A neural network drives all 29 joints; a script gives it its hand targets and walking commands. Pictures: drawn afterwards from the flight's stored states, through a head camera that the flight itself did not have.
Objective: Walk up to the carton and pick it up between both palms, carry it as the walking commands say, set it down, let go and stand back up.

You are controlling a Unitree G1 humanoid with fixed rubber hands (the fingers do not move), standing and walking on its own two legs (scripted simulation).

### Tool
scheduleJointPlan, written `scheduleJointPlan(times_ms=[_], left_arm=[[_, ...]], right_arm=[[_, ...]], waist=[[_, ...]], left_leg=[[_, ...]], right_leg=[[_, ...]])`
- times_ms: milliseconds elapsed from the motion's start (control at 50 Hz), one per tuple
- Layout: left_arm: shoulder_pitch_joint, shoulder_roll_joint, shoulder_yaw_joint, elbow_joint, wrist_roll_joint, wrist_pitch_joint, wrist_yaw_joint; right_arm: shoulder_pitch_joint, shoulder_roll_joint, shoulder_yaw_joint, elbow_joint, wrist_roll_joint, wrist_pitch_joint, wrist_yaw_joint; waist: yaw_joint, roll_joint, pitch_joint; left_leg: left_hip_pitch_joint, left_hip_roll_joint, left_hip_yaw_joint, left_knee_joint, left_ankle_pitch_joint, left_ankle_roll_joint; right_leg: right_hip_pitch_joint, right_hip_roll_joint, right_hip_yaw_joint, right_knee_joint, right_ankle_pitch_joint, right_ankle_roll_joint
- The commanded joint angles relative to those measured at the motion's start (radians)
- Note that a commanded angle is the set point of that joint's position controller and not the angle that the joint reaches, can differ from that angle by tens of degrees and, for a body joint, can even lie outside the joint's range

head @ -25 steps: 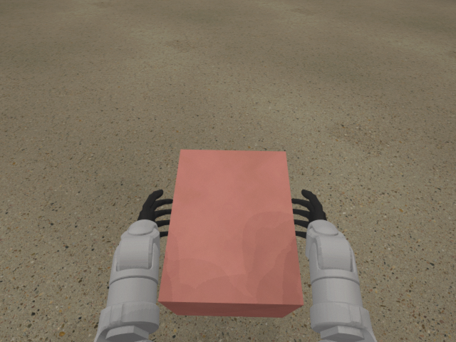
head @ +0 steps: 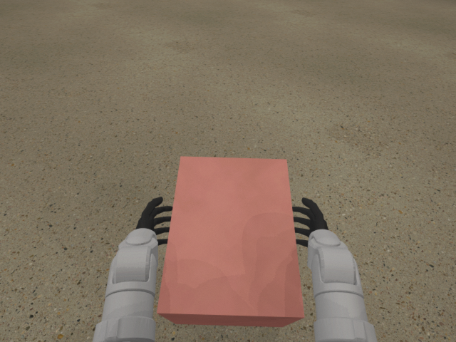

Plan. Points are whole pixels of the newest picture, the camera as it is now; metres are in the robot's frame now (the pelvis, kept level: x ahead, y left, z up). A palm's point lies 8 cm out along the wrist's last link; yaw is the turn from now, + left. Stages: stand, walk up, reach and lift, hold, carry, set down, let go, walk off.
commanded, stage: reach and lift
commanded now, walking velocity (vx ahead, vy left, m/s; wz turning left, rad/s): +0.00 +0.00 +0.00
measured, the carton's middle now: (231, 241) +0.32 +0.00 -0.03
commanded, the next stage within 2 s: hold in 0.02 s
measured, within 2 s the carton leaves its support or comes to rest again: neither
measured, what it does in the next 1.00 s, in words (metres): walks ahead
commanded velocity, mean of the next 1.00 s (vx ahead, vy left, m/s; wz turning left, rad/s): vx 0.23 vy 0.00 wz -0.28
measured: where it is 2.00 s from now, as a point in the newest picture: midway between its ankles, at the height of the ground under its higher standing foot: (279, 265)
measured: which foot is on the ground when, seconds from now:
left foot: down 0.00-0.92, up 0.94-1.00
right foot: down 0.00-1.00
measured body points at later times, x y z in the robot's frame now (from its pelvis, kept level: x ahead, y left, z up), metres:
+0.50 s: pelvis -0.01 +0.00 +0.00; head -0.05 +0.00 +0.45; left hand +0.28 +0.16 +0.04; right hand +0.28 -0.16 +0.04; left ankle -0.01 +0.13 -0.75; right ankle +0.04 -0.11 -0.75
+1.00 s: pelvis +0.10 -0.04 -0.01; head +0.08 -0.04 +0.44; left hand +0.41 +0.05 +0.09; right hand +0.34 -0.25 +0.08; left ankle +0.01 +0.11 -0.70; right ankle +0.08 -0.11 -0.75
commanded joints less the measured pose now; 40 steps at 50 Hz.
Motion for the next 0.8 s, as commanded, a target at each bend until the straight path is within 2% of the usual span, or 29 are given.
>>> scheduleJointPlan(times_ms=[0, 340, 540, 560, 580, 600, 620, 640, 660, 700, 720, 740, 760, 780], left_arm=[[-0.497, -0.833, -0.542, -0.092, -0.272, -0.051, -0.249], [-0.51, -0.845, -0.534, -0.079, -0.268, -0.047, -0.241], [-0.529, -0.849, -0.526, -0.063, -0.266, -0.053, -0.247], [-0.579, -0.876, -0.582, -0.072, -0.3, -0.033, -0.26], [-0.563, -0.876, -0.581, -0.082, -0.305, -0.029, -0.256], [-0.576, -0.879, -0.588, -0.099, -0.307, -0.02, -0.253], [-0.598, -0.892, -0.61, -0.136, -0.327, -0.01, -0.251], [-0.615, -0.911, -0.636, -0.181, -0.35, 0.003, -0.247], [-0.638, -0.932, -0.675, -0.238, -0.379, 0.023, -0.238], [-0.642, -0.944, -0.734, -0.294, -0.416, 0.08, -0.221], [-0.633, -0.941, -0.752, -0.314, -0.429, 0.109, -0.212], [-0.628, -0.933, -0.762, -0.329, -0.44, 0.135, -0.21], [-0.638, -0.937, -0.774, -0.349, -0.455, 0.158, -0.208], [-0.635, -0.946, -0.783, -0.371, -0.474, 0.179, -0.204]], right_arm=[[-0.456, 0.901, 0.546, -0.075, 0.275, -0.04, 0.257], [-0.478, 0.875, 0.538, -0.077, 0.273, -0.034, 0.266], [-0.488, 0.885, 0.532, -0.056, 0.267, -0.038, 0.268], [-0.517, 0.921, 0.566, -0.054, 0.286, -0.028, 0.279], [-0.524, 0.939, 0.592, -0.06, 0.304, -0.018, 0.282], [-0.555, 0.935, 0.608, -0.087, 0.316, -0.011, 0.28], [-0.564, 0.944, 0.629, -0.123, 0.329, -0.001, 0.275], [-0.57, 0.954, 0.649, -0.171, 0.344, 0.01, 0.267], [-0.566, 0.962, 0.668, -0.217, 0.359, 0.027, 0.256], [-0.517, 0.943, 0.681, -0.256, 0.372, 0.069, 0.229], [-0.499, 0.941, 0.687, -0.268, 0.38, 0.091, 0.216], [-0.482, 0.938, 0.69, -0.273, 0.381, 0.111, 0.201], [-0.477, 0.941, 0.698, -0.293, 0.383, 0.131, 0.188], [-0.477, 0.95, 0.708, -0.327, 0.395, 0.15, 0.176]], waist=[[-0.004, -0.009, -0.245], [-0.009, -0.002, -0.21], [-0.006, -0.007, -0.216], [0.005, -0.085, -0.25], [0.013, -0.074, -0.281], [0.015, -0.067, -0.284], [0.013, -0.059, -0.291], [0.007, -0.049, -0.3], [-0.003, -0.018, -0.319], [-0.026, 0.076, -0.354], [-0.029, 0.139, -0.33], [-0.022, 0.166, -0.291], [-0.024, 0.145, -0.251], [-0.028, 0.132, -0.238]], left_leg=[[-0.138, -0.072, -0.018, -0.071, 0.173, 0.019], [-0.175, -0.065, -0.024, -0.075, 0.082, 0.023], [-0.177, -0.065, -0.019, -0.072, 0.077, 0.025], [-0.27, 0.091, -0.009, 0.08, -0.16, 0.029], [-0.231, 0.093, -0.025, 0.094, -0.256, 0.04], [-0.25, 0.09, -0.019, 0.108, -0.354, 0.045], [-0.257, 0.094, -0.015, 0.125, -0.394, 0.046], [-0.237, 0.104, -0.014, 0.132, -0.371, 0.046], [-0.196, 0.128, -0.031, 0.1, -0.345, 0.053], [-0.061, 0.205, -0.118, -0.053, -0.376, 0.089], [-0.025, 0.279, -0.215, -0.125, -0.42, 0.121], [-0.079, 0.36, -0.278, -0.169, -0.448, 0.162], [-0.113, 0.381, -0.269, -0.192, -0.441, 0.178], [-0.114, 0.375, -0.22, -0.186, -0.387, 0.176]], right_leg=[[0.225, 0.064, 0.041, 0.004, 0.19, 0.016], [0.206, 0.067, 0.032, 0.013, 0.096, 0.007], [0.207, 0.063, 0.032, 0.014, 0.092, 0.007], [-0.074, -0.174, 0.09, 0.037, -0.15, -0.012], [-0.131, -0.179, 0.159, -0.012, -0.315, -0.035], [-0.189, -0.174, 0.175, -0.02, -0.469, -0.048], [-0.222, -0.172, 0.19, -0.018, -0.535, -0.055], [-0.259, -0.164, 0.195, -0.005, -0.502, -0.054], [-0.299, -0.137, 0.164, 0.044, -0.422, -0.042], [-0.426, -0.036, 0.014, 0.204, -0.286, 0.017], [-0.503, 0.003, -0.059, 0.313, -0.242, 0.024], [-0.515, -0.031, -0.073, 0.363, -0.232, 0.012], [-0.53, -0.053, -0.072, 0.357, -0.25, 0.008], [-0.531, -0.056, -0.079, 0.347, -0.267, 0.002]])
